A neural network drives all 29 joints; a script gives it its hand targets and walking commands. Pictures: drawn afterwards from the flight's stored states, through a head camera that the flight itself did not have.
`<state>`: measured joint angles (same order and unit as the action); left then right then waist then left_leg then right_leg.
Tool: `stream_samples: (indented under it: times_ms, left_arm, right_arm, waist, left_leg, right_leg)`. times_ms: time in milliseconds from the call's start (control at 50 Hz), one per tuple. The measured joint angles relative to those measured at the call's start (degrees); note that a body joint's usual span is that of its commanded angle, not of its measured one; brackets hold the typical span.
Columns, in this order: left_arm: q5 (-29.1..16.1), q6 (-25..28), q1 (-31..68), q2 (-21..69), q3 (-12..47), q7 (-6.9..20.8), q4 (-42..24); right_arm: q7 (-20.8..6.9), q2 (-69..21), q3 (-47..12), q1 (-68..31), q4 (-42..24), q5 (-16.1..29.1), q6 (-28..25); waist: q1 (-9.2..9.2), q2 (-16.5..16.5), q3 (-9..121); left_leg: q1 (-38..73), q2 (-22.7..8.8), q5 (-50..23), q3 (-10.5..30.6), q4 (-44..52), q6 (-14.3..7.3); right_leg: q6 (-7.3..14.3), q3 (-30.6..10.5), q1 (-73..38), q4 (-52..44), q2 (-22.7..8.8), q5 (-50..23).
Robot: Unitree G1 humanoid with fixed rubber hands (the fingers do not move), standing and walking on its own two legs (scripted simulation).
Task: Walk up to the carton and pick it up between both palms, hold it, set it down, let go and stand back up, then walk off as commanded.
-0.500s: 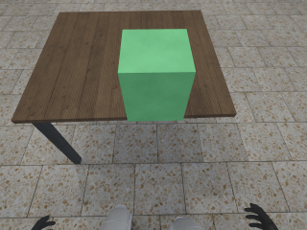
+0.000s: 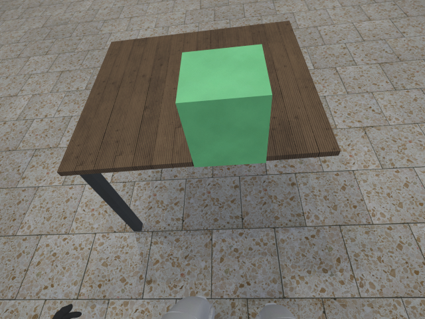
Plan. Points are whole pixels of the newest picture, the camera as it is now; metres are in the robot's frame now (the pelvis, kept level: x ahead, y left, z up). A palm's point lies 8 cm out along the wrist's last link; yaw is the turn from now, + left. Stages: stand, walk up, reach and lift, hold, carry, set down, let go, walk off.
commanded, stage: walk off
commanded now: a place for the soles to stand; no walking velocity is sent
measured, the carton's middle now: (225, 110) +0.63 -0.01 -0.03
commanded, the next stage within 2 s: stand in 1.30 s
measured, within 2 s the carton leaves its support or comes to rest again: neither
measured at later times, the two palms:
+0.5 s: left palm out of the picture +0.10 +0.41 -0.13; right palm out of the picture +0.13 -0.19 -0.05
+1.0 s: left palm out of the picture +0.09 +0.31 -0.10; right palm out of the picture +0.12 -0.29 -0.10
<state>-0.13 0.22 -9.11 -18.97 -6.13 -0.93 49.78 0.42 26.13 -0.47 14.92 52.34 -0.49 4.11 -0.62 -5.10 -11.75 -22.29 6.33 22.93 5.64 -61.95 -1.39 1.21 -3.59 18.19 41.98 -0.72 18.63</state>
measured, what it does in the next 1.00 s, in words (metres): steps on the spot: left foot, then right foot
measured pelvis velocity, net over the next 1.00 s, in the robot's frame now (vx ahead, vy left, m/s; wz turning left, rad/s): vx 0.01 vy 0.00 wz -0.01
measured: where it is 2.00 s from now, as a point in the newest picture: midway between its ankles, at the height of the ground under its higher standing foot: outside the picture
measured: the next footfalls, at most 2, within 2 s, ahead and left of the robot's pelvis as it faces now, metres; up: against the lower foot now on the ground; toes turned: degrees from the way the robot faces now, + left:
left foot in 0.14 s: +0.09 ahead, +0.16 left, +0.00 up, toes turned -5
right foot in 0.94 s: +0.07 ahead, -0.10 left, +0.00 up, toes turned +4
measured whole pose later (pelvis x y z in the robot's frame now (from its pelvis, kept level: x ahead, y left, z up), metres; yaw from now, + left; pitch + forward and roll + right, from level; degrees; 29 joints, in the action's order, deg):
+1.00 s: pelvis +0.01 +0.00 +0.00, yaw -1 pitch -3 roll +2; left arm -0.1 -1.3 -10.5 -20.7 -6.1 -0.4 50.9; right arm 1.7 19.6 -0.4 7.5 50.5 -1.2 -1.1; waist -0.7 1.9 -8.1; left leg -18.2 1.4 20.0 5.4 -39.2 0.1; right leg 1.9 -4.1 16.9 39.1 2.5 18.5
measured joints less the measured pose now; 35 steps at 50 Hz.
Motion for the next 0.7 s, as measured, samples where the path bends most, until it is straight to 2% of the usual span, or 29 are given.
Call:
stream_samples:
  times_ms: [100,140,180,240,300,360,540,700]
  left_arm:
    - [0.0,0.0,0.0,0.0,0.0,0.0,0.0]
    - [0.0,-0.3,0.0,0.0,0.0,0.0,0.0]
    - [0.0,-0.8,0.2,-0.1,0.0,0.0,0.0]
    - [0.0,-2.0,0.1,-0.7,0.0,-0.1,0.1]
    - [0.0,-2.4,-0.1,-2.0,0.0,-0.1,0.1]
    - [0.0,-2.5,-0.1,-2.8,0.0,-0.1,0.2]
    - [0.0,-3.5,-0.2,-2.9,0.0,0.1,0.3]
    - [0.0,-4.2,-0.2,-2.9,0.0,0.2,0.2]
  right_arm:
    - [-0.6,0.0,0.0,0.2,-1.0,0.0,-0.3]
    - [-0.7,0.0,0.1,0.6,-1.5,0.0,-1.1]
    - [-0.7,-0.6,0.1,1.0,-1.4,-0.2,-2.0]
    - [-0.7,-3.4,0.1,0.2,-1.4,-0.8,-2.7]
    - [-0.7,-5.9,0.1,-1.2,-2.3,-0.8,-3.6]
    - [-0.6,-6.6,0.1,-3.1,-3.1,-0.8,-4.9]
    - [1.5,-6.8,0.1,-5.2,-3.9,-0.7,-6.5]
    - [1.8,-7.8,0.1,-4.7,-2.2,-0.7,-6.5]
  waist:
    - [0.03,0.1,0.6]
    - [0.07,0.2,1.0]
    - [-0.01,1.3,1.0]
    - [0.04,3.3,1.3]
    - [0.01,6.3,1.8]
    - [0.0,8.3,1.9]
    - [-0.02,9.5,2.5]
    - [-0.02,9.5,3.1]
  left_leg:
    - [0.7,-1.4,3.9,0.1,8.5,0.0]
    - [2.5,-2.9,3.8,0.1,15.6,0.0]
    - [2.9,-2.4,-3.9,-0.5,17.8,-0.1]
    - [3.6,-2.6,-4.3,-0.4,19.1,-0.7]
    - [4.4,-2.7,-6.1,-0.5,24.0,-0.7]
    - [4.4,-2.7,-8.5,-0.5,27.8,-0.7]
    - [5.0,-2.7,-9.4,-0.5,30.4,-0.7]
    - [6.9,-2.7,-9.2,-0.5,30.6,-1.1]
  right_leg:
    - [-1.0,0.0,0.0,0.0,-0.8,0.6]
    - [-2.1,0.1,0.0,0.1,-1.1,0.8]
    - [-2.3,-0.1,0.0,1.0,-1.9,2.2]
    - [-1.7,-0.6,0.7,5.6,1.1,7.8]
    - [-1.5,-0.7,1.0,7.5,3.9,7.9]
    - [-1.5,-0.7,1.0,7.5,5.3,7.9]
    - [-1.4,-0.8,1.0,7.5,4.8,7.7]
    - [-1.4,-0.8,1.0,7.5,4.4,6.6]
